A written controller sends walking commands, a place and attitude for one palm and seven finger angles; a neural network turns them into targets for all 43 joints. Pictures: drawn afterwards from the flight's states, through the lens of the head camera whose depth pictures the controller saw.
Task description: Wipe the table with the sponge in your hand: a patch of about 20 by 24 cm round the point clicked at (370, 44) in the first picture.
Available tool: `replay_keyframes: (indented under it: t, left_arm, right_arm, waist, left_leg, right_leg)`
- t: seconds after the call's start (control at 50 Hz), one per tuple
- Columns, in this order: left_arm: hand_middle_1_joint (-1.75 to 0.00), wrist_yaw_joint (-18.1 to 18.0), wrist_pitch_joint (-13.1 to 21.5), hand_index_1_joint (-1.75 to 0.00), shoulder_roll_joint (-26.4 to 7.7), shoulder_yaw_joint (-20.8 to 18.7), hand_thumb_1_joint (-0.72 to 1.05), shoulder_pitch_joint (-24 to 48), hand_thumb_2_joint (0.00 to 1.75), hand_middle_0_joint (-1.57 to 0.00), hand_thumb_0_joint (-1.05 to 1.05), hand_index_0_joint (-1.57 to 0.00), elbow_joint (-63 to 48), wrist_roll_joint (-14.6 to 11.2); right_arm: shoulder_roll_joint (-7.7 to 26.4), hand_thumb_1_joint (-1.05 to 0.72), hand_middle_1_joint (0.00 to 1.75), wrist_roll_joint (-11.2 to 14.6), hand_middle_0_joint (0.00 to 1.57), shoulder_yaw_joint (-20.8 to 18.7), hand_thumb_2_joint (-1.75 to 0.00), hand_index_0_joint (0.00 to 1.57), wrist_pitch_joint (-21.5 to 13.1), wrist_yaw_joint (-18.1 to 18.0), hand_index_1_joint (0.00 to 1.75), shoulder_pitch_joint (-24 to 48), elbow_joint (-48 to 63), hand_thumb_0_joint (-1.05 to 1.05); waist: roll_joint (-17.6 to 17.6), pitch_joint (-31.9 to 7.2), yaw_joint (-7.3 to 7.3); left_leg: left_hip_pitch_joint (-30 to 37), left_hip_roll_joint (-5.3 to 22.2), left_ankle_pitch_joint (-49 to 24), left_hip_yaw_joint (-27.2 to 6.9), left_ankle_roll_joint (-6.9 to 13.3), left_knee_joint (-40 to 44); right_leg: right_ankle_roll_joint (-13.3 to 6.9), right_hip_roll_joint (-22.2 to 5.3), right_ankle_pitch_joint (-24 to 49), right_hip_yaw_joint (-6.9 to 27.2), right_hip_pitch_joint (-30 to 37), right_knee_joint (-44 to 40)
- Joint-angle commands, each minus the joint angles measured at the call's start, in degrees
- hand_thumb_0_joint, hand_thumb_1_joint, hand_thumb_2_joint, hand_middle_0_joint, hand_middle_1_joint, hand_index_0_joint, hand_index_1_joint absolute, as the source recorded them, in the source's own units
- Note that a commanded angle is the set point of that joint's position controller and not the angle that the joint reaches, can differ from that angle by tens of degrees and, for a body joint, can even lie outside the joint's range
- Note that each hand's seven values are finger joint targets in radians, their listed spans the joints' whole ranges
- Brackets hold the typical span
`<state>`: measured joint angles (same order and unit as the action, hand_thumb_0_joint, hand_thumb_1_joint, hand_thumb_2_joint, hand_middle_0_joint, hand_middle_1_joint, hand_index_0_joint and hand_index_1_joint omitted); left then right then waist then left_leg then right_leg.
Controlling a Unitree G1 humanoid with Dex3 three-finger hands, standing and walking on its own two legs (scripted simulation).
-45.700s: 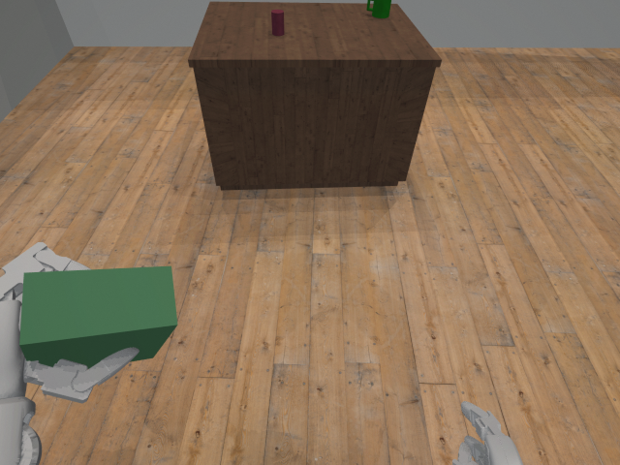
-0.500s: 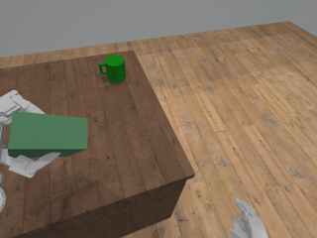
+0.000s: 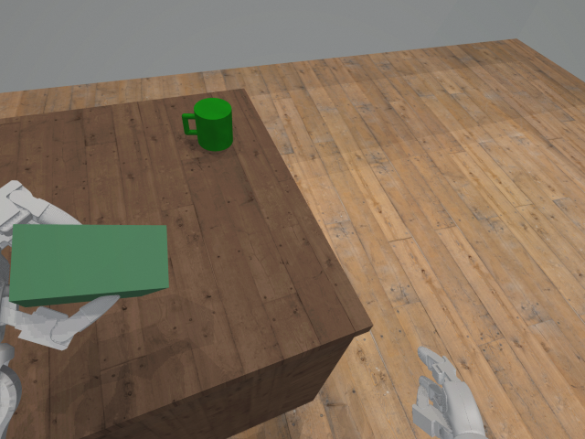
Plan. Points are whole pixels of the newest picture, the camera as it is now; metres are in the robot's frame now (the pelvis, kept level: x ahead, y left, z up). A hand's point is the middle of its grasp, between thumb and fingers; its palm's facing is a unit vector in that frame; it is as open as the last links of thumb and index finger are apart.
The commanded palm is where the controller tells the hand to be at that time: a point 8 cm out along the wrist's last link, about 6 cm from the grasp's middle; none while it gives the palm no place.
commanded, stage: look again from close up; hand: left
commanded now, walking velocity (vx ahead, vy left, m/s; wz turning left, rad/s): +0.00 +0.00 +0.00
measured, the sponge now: (112, 267) +0.24 +0.22 +0.15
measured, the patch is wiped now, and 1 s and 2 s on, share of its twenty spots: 0.00 0.00 0.00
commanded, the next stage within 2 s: shuffle to correct the standing spot in 0.40 s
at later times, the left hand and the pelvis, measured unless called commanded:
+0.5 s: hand (71, 299) +0.20 +0.24 +0.16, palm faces +0.38 -0.85 -0.36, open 9.8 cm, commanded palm +0.14 +0.27 +0.18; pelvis -0.02 -0.01 +0.00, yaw +0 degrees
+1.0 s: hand (150, 289) +0.22 +0.17 +0.16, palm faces +0.31 -0.87 -0.38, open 9.8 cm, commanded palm +0.16 +0.21 +0.18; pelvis +0.00 -0.06 +0.00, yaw -1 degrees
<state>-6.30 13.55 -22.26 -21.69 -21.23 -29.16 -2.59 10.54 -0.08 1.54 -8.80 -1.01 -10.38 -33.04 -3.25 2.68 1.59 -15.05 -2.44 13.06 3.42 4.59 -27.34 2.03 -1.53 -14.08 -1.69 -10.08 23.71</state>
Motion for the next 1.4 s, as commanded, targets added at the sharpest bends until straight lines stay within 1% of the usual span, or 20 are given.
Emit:
replay_keyframes:
  t: [0.0,0.08,0.1,0.18,0.2,0.38,0.4,0.48,0.5,0.56,0.58,0.6,0.68,0.86,0.94,1.06,1.08,1.22,1.34,1.38]
  left_arm:
    - [-1.6,-0.1,2.0,-1.6,-6.3,-3.0,0.1,-1.4,1.3,-1.2,0.0,-1.2,-6.4,-0.1]
    - [-1.6,-0.5,2.1,-1.6,-10.3,-6.5,0.1,2.2,1.3,-1.2,0.0,-1.2,-10.2,-0.1]
    - [-1.6,-0.3,2.3,-1.6,-8.8,-5.1,0.1,2.6,1.3,-1.2,0.0,-1.2,-9.9,-0.4]
    - [-1.6,-0.6,2.8,-1.6,-10.4,-5.3,0.1,4.7,1.3,-1.2,0.0,-1.2,-14.7,0.0]
    - [-1.6,-0.4,2.9,-1.6,-8.5,-3.7,0.1,4.7,1.3,-1.2,0.0,-1.2,-14.1,0.0]
    - [-1.6,-0.6,1.8,-1.6,-6.9,-3.4,0.1,1.1,1.3,-1.2,0.0,-1.2,-6.0,0.5]
    - [-1.6,-0.3,1.9,-1.6,-5.5,-1.8,0.1,1.8,1.3,-1.2,0.0,-1.2,-5.3,0.4]
    - [-1.6,-0.5,2.0,-1.6,-8.4,-3.6,0.1,3.9,1.3,-1.2,0.0,-1.2,-8.3,0.8]
    - [-1.6,-0.4,2.2,-1.6,-7.9,-3.3,0.1,3.6,1.3,-1.2,0.0,-1.2,-8.4,0.5]
    - [-1.6,-0.3,2.3,-1.6,-8.9,-4.1,0.1,4.3,1.3,-1.2,0.0,-1.2,-10.8,0.2]
    - [-1.6,-0.4,2.2,-1.6,-10.1,-5.1,0.1,4.4,1.3,-1.2,0.0,-1.2,-11.2,0.2]
    - [-1.6,-0.3,2.2,-1.6,-8.9,-4.4,0.1,4.0,1.3,-1.2,0.0,-1.2,-11.0,-0.2]
    - [-1.6,0.0,1.7,-1.6,-8.9,-4.7,0.1,2.5,1.3,-1.2,0.0,-1.2,-9.9,-0.3]
    - [-1.6,0.8,0.0,-1.6,-8.5,-4.4,0.1,1.2,1.3,-1.2,0.0,-1.2,-9.8,-1.4]
    - [-1.6,1.0,-0.4,-1.6,-9.7,-5.4,0.1,0.9,1.3,-1.2,0.0,-1.2,-12.2,-2.1]
    - [-1.6,1.1,-1.2,-1.6,-10.5,-6.7,0.1,-1.2,1.3,-1.2,0.0,-1.2,-12.3,-2.9]
    - [-1.6,1.1,-1.6,-1.6,-10.2,-6.6,0.1,-1.7,1.3,-1.2,0.0,-1.2,-11.6,-3.0]
    - [-1.6,1.1,-1.9,-1.6,-10.2,-6.3,0.1,-2.0,1.3,-1.2,0.0,-1.2,-11.3,-3.4]
    - [-1.6,1.2,-1.3,-1.6,-11.0,-7.0,0.1,-1.5,1.3,-1.2,0.0,-1.2,-13.0,-3.3]
    - [-1.6,1.1,-1.2,-1.6,-11.7,-7.4,0.1,-1.1,1.3,-1.2,0.0,-1.2,-13.9,-3.2]
  right_arm:
    - [8.6,-0.9,0.3,0.4,0.2,-3.6,-0.9,0.2,-1.5,-0.8,0.3,2.0,7.8,0.0]
    - [8.0,-0.9,0.3,0.8,0.2,-3.4,-0.9,0.2,-0.8,-1.8,0.3,3.8,9.2,0.0]
    - [7.9,-0.9,0.3,0.5,0.2,-3.2,-0.9,0.2,-0.7,-1.9,0.3,3.5,9.3,0.0]
    - [7.7,-0.9,0.3,0.6,0.2,-3.1,-0.9,0.2,-1.8,-2.1,0.3,4.3,9.8,0.0]
    - [7.9,-0.9,0.3,0.3,0.2,-3.0,-0.9,0.2,-1.9,-2.1,0.3,3.7,9.6,0.0]
    - [8.3,-0.9,0.3,0.9,0.2,-3.6,-0.9,0.2,-1.9,-1.9,0.3,3.1,8.2,0.0]
    - [8.5,-0.9,0.3,0.5,0.2,-3.3,-0.9,0.2,-1.6,-1.9,0.3,2.6,8.2,0.0]
    - [8.3,-0.9,0.3,0.8,0.2,-3.5,-0.9,0.2,-1.8,-2.1,0.3,3.5,8.7,0.0]
    - [8.1,-0.9,0.3,0.5,0.2,-3.3,-0.9,0.2,-1.8,-2.1,0.3,3.4,8.7,0.0]
    - [8.2,-0.9,0.3,0.6,0.2,-3.6,-0.9,0.2,-2.0,-2.1,0.3,3.2,9.0,0.0]
    - [8.1,-0.9,0.3,0.6,0.2,-3.5,-0.9,0.2,-2.0,-2.1,0.3,3.7,8.8,0.0]
    - [7.9,-0.9,0.3,0.5,0.2,-3.5,-0.9,0.2,-1.9,-2.0,0.3,3.4,8.9,0.0]
    - [7.9,-0.9,0.3,0.7,0.2,-3.9,-0.9,0.2,-1.6,-1.5,0.3,3.1,8.9,0.0]
    - [8.2,-0.9,0.3,0.8,0.2,-4.7,-0.9,0.2,-0.1,-1.2,0.3,2.7,9.8,0.0]
    - [8.2,-0.9,0.3,0.8,0.2,-5.0,-0.9,0.2,0.1,-1.6,0.3,2.9,10.1,0.0]
    - [8.2,-0.9,0.3,0.9,0.2,-5.4,-0.9,0.2,0.7,-2.0,0.3,2.6,10.2,0.0]
    - [8.1,-0.9,0.3,1.0,0.2,-5.4,-0.9,0.2,0.8,-2.1,0.3,2.6,9.9,0.0]
    - [8.3,-0.9,0.3,1.0,0.2,-5.6,-0.9,0.2,1.3,-2.3,0.3,2.4,9.8,0.0]
    - [8.3,-0.9,0.3,0.9,0.2,-5.6,-0.9,0.2,1.4,-2.5,0.3,2.7,9.8,0.0]
    - [8.3,-0.9,0.3,0.9,0.2,-5.5,-0.9,0.2,1.3,-2.5,0.3,2.9,9.6,0.0]
  waist:
    - [5.0,-9.8,-0.67]
    - [7.8,-9.0,-0.62]
    - [7.5,-8.8,-0.79]
    - [11.7,-9.4,-0.57]
    - [10.9,-9.0,-0.71]
    - [6.2,-6.6,-0.81]
    - [5.8,-6.0,-0.99]
    - [7.0,-6.3,-0.93]
    - [5.8,-7.0,-0.92]
    - [6.4,-8.0,-0.92]
    - [8.6,-7.9,-0.9]
    - [8.8,-7.9,-0.91]
    - [10.0,-8.0,-1.04]
    - [6.0,-9.3,-1.13]
    - [7.2,-10.7,-1.1]
    - [5.3,-11.1,-1.18]
    - [4.9,-10.7,-1.49]
    - [1.9,-9.4,-1.8]
    - [3.4,-9.2,-1.62]
    - [5.7,-9.1,-1.6]
  left_leg:
    - [4.8,9.4,-19.1,-8.4,-5.9,5.7]
    - [3.3,8.9,-10.6,-8.4,-5.7,8.0]
    - [2.4,8.8,-8.1,-8.8,-5.5,8.6]
    - [2.8,8.7,-4.2,-8.9,-5.0,9.3]
    - [2.0,8.7,-2.8,-9.5,-4.9,9.9]
    - [2.1,8.2,1.0,-8.7,-4.5,9.9]
    - [1.2,8.1,2.5,-9.3,-4.4,10.5]
    - [0.6,7.8,3.7,-9.1,-3.9,10.5]
    - [0.7,7.9,4.1,-9.3,-3.7,10.7]
    - [2.7,8.7,0.1,-9.9,-4.3,10.8]
    - [2.7,9.0,0.2,-10.0,-4.8,11.5]
    - [2.7,9.5,0.2,-10.1,-4.6,11.8]
    - [3.5,10.4,-2.9,-9.3,-4.7,10.8]
    - [5.1,10.6,-9.4,-6.9,-3.6,4.8]
    - [5.9,10.5,-12.8,-6.2,-3.3,2.3]
    - [5.4,9.9,-12.2,-4.5,-3.3,-1.7]
    - [5.4,9.4,-11.7,-4.6,-3.5,-2.0]
    - [4.7,8.2,-6.2,-3.5,-3.2,-4.7]
    - [4.3,9.4,-10.5,-4.1,-2.6,-3.9]
    - [4.4,10.0,-12.1,-4.8,-2.6,-2.9]
  right_leg:
    - [-2.8,-1.3,10.8,1.1,2.7,-2.2]
    - [-2.8,-1.2,8.1,1.7,3.6,-2.5]
    - [-2.9,-1.2,7.3,1.3,3.8,-2.9]
    - [-2.9,-1.1,6.3,1.6,4.4,-2.4]
    - [-3.0,-0.9,5.8,1.5,4.6,-2.6]
    - [-2.9,-1.1,3.7,2.7,1.9,-5.5]
    - [-2.9,-0.9,2.6,2.3,1.4,-5.8]
    - [-2.9,-1.0,2.7,2.9,2.4,-5.6]
    - [-2.9,-0.7,2.5,2.7,2.8,-5.7]
    - [-2.9,-0.1,4.5,2.5,2.9,-4.5]
    - [-2.7,0.4,3.8,2.2,2.6,-3.9]
    - [-2.6,0.4,3.8,1.9,2.8,-3.7]
    - [-2.7,0.5,4.8,1.9,2.1,-3.4]
    - [-3.0,-0.7,10.9,3.6,0.8,-4.5]
    - [-3.3,-1.3,14.0,4.3,0.9,-3.6]
    - [-3.4,-2.9,17.8,5.8,0.3,-3.5]
    - [-4.0,-3.1,17.7,6.2,-0.5,-3.6]
    - [-3.4,-4.6,15.6,7.7,-4.0,-4.2]
    - [-1.7,-3.8,18.7,6.6,-2.5,-2.5]
    - [-1.9,-3.5,18.2,6.1,-2.2,-1.8]
